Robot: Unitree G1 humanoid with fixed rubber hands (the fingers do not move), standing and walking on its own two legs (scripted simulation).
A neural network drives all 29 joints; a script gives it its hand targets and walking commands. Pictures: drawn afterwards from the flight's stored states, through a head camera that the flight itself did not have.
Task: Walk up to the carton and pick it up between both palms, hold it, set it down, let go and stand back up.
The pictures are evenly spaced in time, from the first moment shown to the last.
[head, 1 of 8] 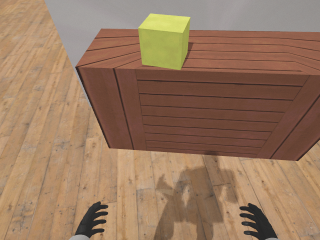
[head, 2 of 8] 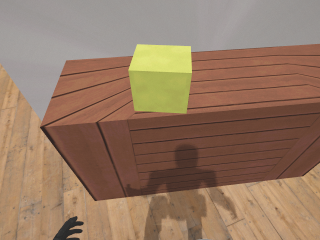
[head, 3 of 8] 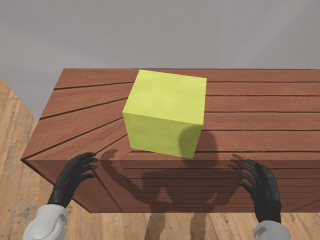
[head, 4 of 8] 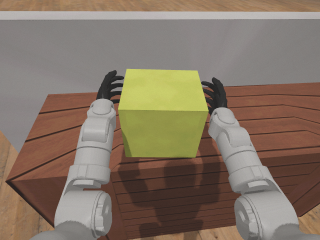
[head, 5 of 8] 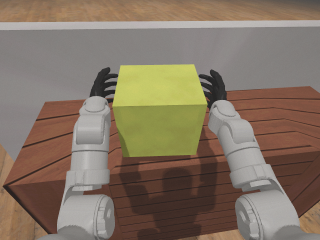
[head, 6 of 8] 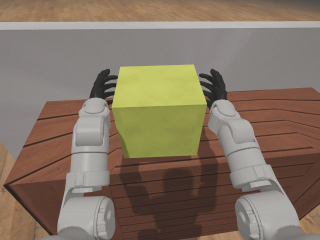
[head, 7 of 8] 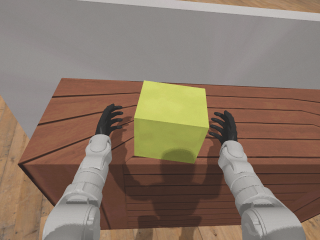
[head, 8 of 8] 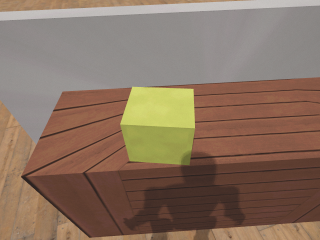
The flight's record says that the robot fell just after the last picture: no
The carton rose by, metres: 0.14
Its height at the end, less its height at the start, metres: +0.00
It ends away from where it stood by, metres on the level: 0.01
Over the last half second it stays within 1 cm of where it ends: yes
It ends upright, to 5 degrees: yes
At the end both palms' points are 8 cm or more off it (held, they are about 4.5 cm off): yes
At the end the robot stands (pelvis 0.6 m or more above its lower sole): yes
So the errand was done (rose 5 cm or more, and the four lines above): yes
